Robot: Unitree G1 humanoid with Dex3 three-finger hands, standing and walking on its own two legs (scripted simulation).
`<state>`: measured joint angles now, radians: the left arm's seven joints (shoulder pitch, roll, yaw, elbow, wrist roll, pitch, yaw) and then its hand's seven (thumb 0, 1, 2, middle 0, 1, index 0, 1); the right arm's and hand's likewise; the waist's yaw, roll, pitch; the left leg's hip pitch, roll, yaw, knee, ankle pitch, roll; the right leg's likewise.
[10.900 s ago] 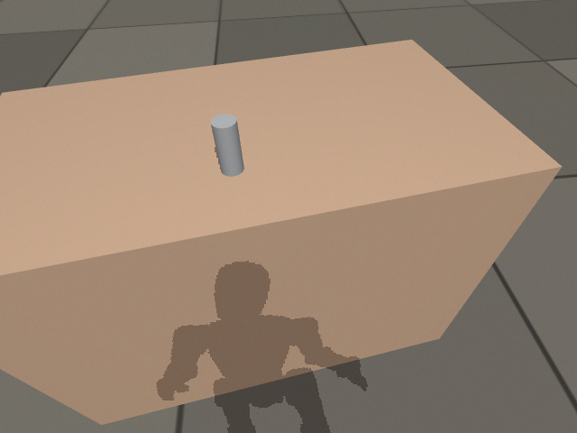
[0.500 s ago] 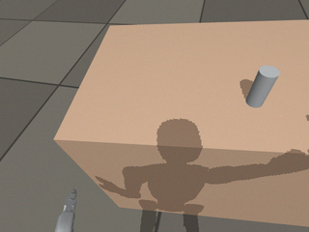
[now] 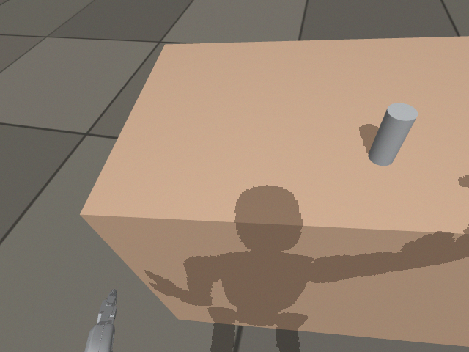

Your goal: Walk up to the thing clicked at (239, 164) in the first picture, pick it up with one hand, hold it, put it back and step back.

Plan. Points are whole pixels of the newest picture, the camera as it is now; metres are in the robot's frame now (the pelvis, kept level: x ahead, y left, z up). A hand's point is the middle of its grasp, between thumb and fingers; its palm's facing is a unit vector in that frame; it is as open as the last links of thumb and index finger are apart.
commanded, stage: go down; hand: right
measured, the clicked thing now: (390, 136) +0.48 -0.23 +0.09
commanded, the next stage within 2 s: approach in 0.08 s
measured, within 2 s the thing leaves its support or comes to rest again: neither
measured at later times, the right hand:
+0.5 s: hand out of the picture +0.40 -0.38 +0.16, palm faces +0.18 +0.98 +0.01, open 17.5 cm
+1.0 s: hand (414, 140) +0.47 -0.27 +0.09, palm faces +0.17 +0.98 +0.03, open 17.6 cm
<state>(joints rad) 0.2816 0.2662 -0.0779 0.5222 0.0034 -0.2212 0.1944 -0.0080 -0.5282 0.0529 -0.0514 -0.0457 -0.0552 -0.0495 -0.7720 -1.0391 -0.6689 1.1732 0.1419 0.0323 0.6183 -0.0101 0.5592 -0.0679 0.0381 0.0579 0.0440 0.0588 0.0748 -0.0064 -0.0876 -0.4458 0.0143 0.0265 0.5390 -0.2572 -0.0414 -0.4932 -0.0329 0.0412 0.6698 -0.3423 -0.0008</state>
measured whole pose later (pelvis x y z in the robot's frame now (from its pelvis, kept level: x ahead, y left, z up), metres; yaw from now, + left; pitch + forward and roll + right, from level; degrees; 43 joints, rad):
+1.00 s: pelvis -0.01 +0.00 -0.03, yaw +2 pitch +16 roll +3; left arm 0.31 0.25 0.01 0.36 0.02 -0.15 0.06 -0.01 -0.53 0.04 -0.06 -0.05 -0.07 -0.05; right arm -0.82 -0.63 -0.52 1.10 0.11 -0.21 0.28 -0.01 0.58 -0.07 0.02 0.06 0.03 0.06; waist 0.13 -0.01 -0.14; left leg -0.74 0.00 0.01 0.81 -0.36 -0.04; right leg -0.76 -0.05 0.03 0.91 -0.43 0.00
